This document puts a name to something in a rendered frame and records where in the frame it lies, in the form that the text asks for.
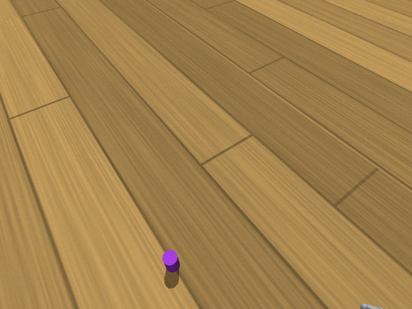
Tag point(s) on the can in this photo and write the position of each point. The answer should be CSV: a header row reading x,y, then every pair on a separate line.
x,y
171,261

